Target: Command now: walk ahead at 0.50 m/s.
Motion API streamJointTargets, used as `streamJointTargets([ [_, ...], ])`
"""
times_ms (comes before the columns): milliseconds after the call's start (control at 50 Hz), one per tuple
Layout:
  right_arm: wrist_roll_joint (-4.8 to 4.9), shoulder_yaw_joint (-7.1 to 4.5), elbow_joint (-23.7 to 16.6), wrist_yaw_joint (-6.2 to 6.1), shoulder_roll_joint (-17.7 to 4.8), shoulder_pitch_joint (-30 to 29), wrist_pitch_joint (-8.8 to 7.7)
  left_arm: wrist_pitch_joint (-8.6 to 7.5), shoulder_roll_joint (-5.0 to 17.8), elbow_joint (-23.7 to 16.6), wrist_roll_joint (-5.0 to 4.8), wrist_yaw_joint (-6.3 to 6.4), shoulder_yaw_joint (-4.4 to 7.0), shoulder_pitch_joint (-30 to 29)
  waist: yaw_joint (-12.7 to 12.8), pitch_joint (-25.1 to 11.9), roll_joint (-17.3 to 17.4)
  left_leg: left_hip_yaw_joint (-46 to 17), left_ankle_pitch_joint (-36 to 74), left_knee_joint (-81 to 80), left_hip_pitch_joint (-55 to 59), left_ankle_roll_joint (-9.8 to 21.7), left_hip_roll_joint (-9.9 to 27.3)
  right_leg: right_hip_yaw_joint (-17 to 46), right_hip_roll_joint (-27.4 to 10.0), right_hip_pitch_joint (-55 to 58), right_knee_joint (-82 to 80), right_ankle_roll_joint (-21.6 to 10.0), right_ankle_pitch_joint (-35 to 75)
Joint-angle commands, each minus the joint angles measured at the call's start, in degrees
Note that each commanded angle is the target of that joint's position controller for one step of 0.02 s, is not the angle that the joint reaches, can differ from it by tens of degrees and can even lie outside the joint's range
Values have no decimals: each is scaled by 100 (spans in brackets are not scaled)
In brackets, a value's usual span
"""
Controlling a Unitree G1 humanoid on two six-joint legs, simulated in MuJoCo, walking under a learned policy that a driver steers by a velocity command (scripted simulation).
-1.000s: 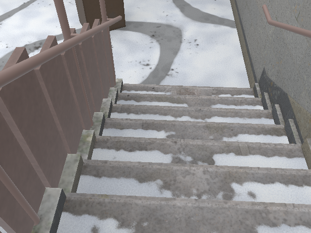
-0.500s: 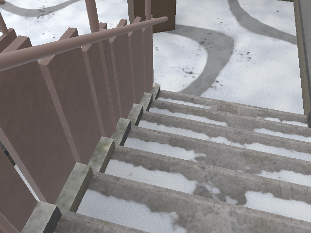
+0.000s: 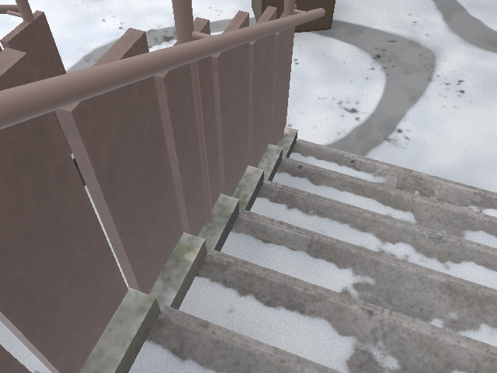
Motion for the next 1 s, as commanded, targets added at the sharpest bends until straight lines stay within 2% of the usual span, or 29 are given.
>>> streamJointTargets([
  [20, -337, -74, 202, 188, -474, 1625, 18, -317, 613, -650, 205, -138, 30, -249, -810, -551, -638, -2190, 1337, -431, 2424, 1545, 2316, 514, -797, -3423, -483, -8, 1991],
  [40, -419, -57, 187, 191, -514, 1499, -14, -364, 729, -787, 125, -88, 115, -615, -483, 115, -256, -1746, 2170, -571, 941, 1384, 2152, 326, -871, -2829, -1021, 14, 2259],
  [60, 427, -152, 347, -172, -405, 1363, -115, 14, 741, -607, -109, 279, 256, -605, -454, 58, -3, -1691, 2384, -709, 465, 1261, 2133, 376, -598, -2113, -2146, 90, 2312],
  [80, -30, 171, 62, -104, 259, 1226, -395, -160, 210, -643, 314, -43, 8, -652, -222, 290, 126, -904, 1269, -1161, -867, 1044, 1304, 429, -1109, -1586, -3611, -230, 4179],
  [100, -11, 46, 85, -23, -105, 1220, -413, -193, 132, -482, 392, -189, 35, -723, -329, 440, 381, -937, 909, -1265, -986, 1317, 1277, 92, -807, -1344, -4073, -225, 4348],
  [160, -257, 20, 229, 43, -270, 1654, -326, -211, 154, -425, 513, -345, -38, -433, -223, -25, 174, -1165, 840, -416, -976, 1492, 1308, 73, -655, -1248, -3874, -253, 4695],
  [240, -152, 271, 895, -210, 280, 3253, -399, -230, 318, -840, 328, -158, -158, -2071, -1102, 79, -18, -1617, -355, 777, 966, 1329, 1381, 537, -996, -3238, -6465, 191, 7460],
  [260, 831, -52, 567, -488, -498, 2409, -231, -100, 598, -1332, -179, -11, 120, -2645, -786, -344, 143, -1303, -965, 612, -716, 755, 1123, 62, -537, -804, -6539, 72, 7950],
  [280, -296, 323, 694, -122, 57, 2646, -264, -88, 517, -907, 339, -157, -109, -2125, -788, 449, 339, -1283, -1273, 437, -1360, 1075, 1145, -3, -688, -1152, -5930, 49, 7504],
  [300, -325, 261, 799, -53, 122, 2918, -272, -79, 611, -1012, 391, -227, -64, -2261, -895, 770, 299, -1532, -1483, 521, -1038, 1157, 1404, 57, -710, -1513, -6062, 33, 6937],
  [320, 661, -109, 512, -389, -721, 2441, -183, 44, 715, -1343, -221, -54, 107, -3000, -1002, 23, 215, -1376, -1567, 1017, -830, 630, 1113, -52, -453, -607, -6512, 61, 7235],
  [340, -265, 318, 770, -189, 130, 2922, -279, 9, 638, -1346, 404, -129, -109, -2955, -1071, 789, 117, -1350, -1816, 980, -912, 810, 1320, -99, -658, -897, -6885, 50, 6377],
  [360, 470, -127, 632, -491, -694, 2800, -103, 65, 473, -1490, -314, -77, 49, -3610, -1463, 409, 274, -1176, -1450, 1230, -463, 508, 1163, -271, -412, -572, -7204, 94, 6868],
  [380, 418, -126, 623, -638, -770, 2791, 5, 83, 496, -1527, -395, -23, 26, -3714, -1528, 583, 325, -1385, -1049, 1601, 96, 530, 1214, 43, -594, -784, -7675, 74, 6481],
  [460, 312, -180, 948, -705, -465, 3129, 227, -15, 902, -270, -171, 62, 398, -867, -532, -24, -297, -730, 402, 4997, 11, 582, 684, -707, -338, 2100, -8733, -33, 6299],
  [500, 682, -289, 850, -656, -254, 3879, 72, 3, 1526, -77, -182, -9, 534, 171, -491, -1786, -1820, -600, -4630, 9256, -3252, 242, -121, 645, -1971, 5502, -5819, -650, 9740],
  [520, -118, 187, 481, 258, 450, 3719, -161, -140, 2044, 3, 395, -299, 627, 1424, 520, -3125, -1999, -1588, -3722, 10029, -4693, -37, -338, 2876, -2753, 6588, -6995, -2458, 6616],
  [540, 203, -58, 6, 315, -260, 2322, -255, -118, 1887, 43, 460, -345, 689, 680, 393, -905, -661, -1362, -2676, 9581, -6288, -113, -13, 3010, -2764, 4965, -7651, -2145, 4011],
  [560, 252, -66, 188, 179, -436, 2212, -293, -162, 1370, -20, 561, -384, 535, 144, 93, -52, 164, -1227, -1706, 9100, -6092, -101, 233, 2194, -2232, 3446, -7875, -1679, 3219],
  [620, -251, 277, 155, 111, 339, 2524, 3, -245, -166, -467, 378, -91, -40, -1486, -1201, 586, -250, -1514, 476, 7250, -4055, 363, 1004, 1533, -1785, -645, -8472, -1293, 2903],
  [700, -235, 217, -220, 268, -86, 1229, -30, -580, 567, -417, 365, 38, 13, -1308, -726, -28, -491, -414, 2429, 3741, -1459, -81, 678, 118, -717, -2080, -8399, -1285, 2250],
  [780, -359, 144, -203, 243, -413, 1675, -103, -438, 943, -308, 386, -98, 40, -785, -917, -42, -331, -664, 1210, 4170, -2120, -221, 522, 867, -1314, -561, -7258, -1561, 4118],
  [800, 262, -13, -254, -173, -223, 1045, 211, -185, 1305, -270, -387, 62, 280, -298, -784, -330, -736, -312, 859, 3521, -2145, -184, 526, 1045, -1333, 407, -7469, -1172, 5101],
  [820, 264, -10, -355, -286, -312, 673, 315, -25, 1180, -153, -324, 148, 290, -94, -547, -106, -731, -298, 285, 3296, -2334, -165, 516, 1014, -1354, 830, -7339, -1190, 5068],
  [840, -467, 123, -521, -100, -406, 918, 8, -350, 628, -458, 295, 19, 67, -609, -678, 224, -156, -545, -129, 3310, -2355, -181, 476, 1487, -1603, 590, -6630, -1483, 4780],
  [900, -144, -335, 331, -101, -925, 3675, -344, -458, 1279, -796, 201, -259, 364, -1490, -1986, -479, 632, 249, -1023, 2060, 2259, 234, -375, 154, -405, -1897, -3659, -1305, 5700],
  [920, 19, -269, 400, -114, -1129, 3865, -386, -509, 764, -840, 277, -365, 361, -1114, -1718, -1470, 1913, -2192, -107, 1272, 3497, 1549, 858, -255, 517, -3089, -1239, -731, 1820],
  [960, -8, -68, 609, 24, -529, 3580, -505, -481, 359, -1520, 47, -200, 244, -2248, -1696, 173, 298, -4891, -1495, 196, 2297, 2034, 2140, 816, 296, -5269, -1456, -550, 1510],
  [1000, -18, 210, 379, 24, 195, 2187, -426, -362, 719, -1407, 228, 57, 379, -2219, -1011, 85, -135, -4131, -1553, 911, 361, 1996, 2040, 734, -286, -4425, -2155, -304, 2410],
])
